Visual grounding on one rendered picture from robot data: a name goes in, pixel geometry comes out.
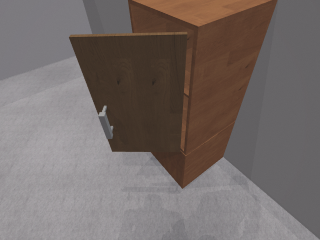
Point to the cupboard door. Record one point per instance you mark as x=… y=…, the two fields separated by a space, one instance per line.
x=140 y=77

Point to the handle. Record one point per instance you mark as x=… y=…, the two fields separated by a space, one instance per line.
x=108 y=130

